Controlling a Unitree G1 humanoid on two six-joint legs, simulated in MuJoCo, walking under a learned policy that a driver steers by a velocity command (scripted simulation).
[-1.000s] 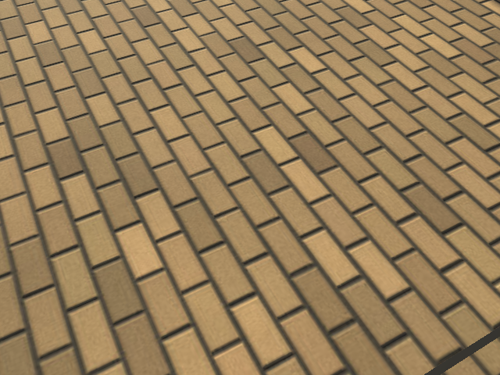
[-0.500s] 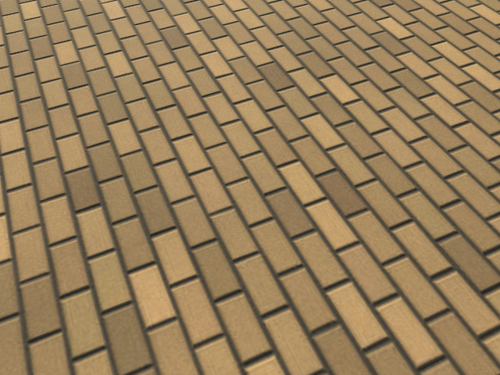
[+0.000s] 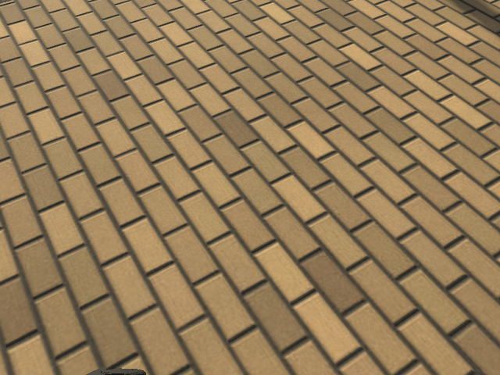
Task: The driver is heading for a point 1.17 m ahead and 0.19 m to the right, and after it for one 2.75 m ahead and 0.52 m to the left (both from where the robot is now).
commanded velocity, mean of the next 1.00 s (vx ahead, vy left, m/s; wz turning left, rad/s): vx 1.00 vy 0.00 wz -0.26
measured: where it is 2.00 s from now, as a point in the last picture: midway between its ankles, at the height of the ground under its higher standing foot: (281, 90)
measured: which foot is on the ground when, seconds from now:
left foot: down 0.00-0.16, up 0.18-0.58, down 0.60-1.00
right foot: up 0.00-0.12, down 0.14-0.60, up 0.62-1.00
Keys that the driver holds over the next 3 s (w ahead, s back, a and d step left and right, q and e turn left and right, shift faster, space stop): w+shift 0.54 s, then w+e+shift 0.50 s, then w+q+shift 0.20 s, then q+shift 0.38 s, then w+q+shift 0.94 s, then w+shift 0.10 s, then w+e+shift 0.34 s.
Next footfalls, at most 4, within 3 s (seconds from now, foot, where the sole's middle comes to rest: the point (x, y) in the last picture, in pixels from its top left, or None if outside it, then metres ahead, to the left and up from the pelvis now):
0.14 right None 0.35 -0.08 -0.77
0.60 left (212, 269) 0.81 0.09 -0.77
1.06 right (262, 170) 1.20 -0.09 -0.77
1.48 left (261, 97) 1.61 -0.12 -0.77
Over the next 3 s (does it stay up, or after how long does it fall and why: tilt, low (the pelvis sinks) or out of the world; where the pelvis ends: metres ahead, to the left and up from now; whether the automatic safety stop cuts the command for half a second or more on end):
stays up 2.35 0.26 -0.01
